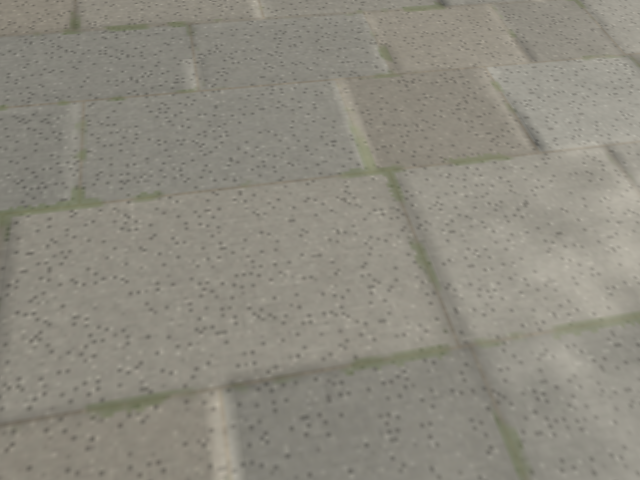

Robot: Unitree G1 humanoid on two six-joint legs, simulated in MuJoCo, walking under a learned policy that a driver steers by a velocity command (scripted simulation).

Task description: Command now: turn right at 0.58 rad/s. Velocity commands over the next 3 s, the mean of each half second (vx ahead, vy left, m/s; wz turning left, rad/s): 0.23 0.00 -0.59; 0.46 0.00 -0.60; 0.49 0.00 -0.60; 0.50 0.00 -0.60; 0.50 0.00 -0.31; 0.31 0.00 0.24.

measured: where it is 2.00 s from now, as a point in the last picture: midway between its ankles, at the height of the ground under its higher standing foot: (569, 383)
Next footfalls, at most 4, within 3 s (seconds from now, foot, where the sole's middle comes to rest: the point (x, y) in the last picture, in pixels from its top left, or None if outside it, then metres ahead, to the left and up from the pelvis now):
0.20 right None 0.01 -0.14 -0.78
0.64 left None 0.35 0.00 -0.78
1.14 right None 0.45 -0.39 -0.78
1.64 left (509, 343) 0.79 -0.47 -0.78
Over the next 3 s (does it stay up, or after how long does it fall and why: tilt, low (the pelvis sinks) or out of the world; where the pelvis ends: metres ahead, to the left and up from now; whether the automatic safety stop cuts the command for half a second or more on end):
stays up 0.85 -1.04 0.00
